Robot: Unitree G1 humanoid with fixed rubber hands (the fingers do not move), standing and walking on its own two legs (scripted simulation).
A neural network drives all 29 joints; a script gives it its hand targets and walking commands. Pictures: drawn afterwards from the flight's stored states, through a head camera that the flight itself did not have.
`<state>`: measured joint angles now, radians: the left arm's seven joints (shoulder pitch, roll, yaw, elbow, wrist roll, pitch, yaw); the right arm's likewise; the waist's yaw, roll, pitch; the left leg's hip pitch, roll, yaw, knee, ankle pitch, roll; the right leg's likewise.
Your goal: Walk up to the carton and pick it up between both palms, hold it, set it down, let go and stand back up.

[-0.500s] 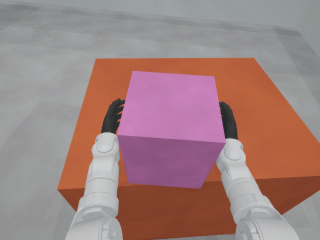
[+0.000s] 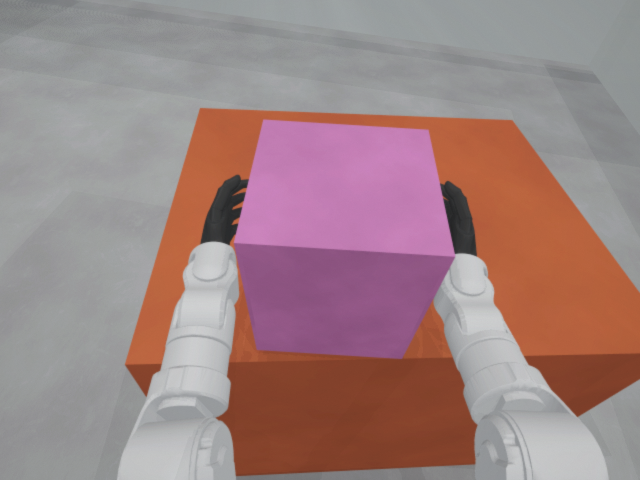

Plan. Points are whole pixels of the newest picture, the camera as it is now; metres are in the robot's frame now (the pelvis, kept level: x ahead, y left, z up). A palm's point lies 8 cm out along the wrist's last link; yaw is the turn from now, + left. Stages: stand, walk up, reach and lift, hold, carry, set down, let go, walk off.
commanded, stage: reach and lift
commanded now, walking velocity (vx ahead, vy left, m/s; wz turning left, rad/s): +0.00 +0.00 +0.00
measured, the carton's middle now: (337, 246) +0.41 +0.03 +0.08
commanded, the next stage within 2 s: hold in 1.96 s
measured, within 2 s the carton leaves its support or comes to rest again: neither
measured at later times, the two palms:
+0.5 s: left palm (228, 209) +0.38 +0.16 +0.16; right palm (489, 223) +0.39 -0.14 +0.17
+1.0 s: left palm (236, 177) +0.38 +0.15 +0.20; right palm (515, 192) +0.39 -0.15 +0.21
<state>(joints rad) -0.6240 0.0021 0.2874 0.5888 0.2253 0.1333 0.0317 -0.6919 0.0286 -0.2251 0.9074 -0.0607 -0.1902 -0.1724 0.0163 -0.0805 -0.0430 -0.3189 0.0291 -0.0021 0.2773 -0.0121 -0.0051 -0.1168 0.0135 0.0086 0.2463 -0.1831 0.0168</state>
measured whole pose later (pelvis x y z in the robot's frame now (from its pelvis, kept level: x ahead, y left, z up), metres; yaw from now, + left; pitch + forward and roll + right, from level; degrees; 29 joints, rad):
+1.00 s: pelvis +0.00 -0.02 +0.00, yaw +1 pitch -4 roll +0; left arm -0.75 0.05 0.30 0.36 0.23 0.64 0.01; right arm -0.88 -0.06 -0.06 0.76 0.20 0.30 -0.23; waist -0.07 -0.05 -0.04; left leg -0.20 0.02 -0.02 0.32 -0.05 -0.02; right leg -0.01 0.01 -0.01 0.35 -0.26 0.01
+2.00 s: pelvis +0.01 -0.02 +0.00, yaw +0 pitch -5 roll +0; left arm -0.75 0.04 0.34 0.19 0.23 0.87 -0.01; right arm -0.96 -0.13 0.04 0.64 0.37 0.55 -0.31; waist -0.09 -0.02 -0.09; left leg -0.16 0.03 0.00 0.33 -0.08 -0.03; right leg 0.02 0.01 0.01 0.34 -0.27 0.00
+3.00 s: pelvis +0.01 -0.01 +0.00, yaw +0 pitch -4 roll -1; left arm -0.71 0.04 0.29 0.09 0.21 0.92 0.02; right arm -0.95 -0.17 0.09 0.59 0.42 0.59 -0.31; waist -0.09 -0.01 -0.11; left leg -0.20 0.04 0.00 0.36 -0.10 -0.02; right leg 0.01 0.02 0.01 0.31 -0.25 0.01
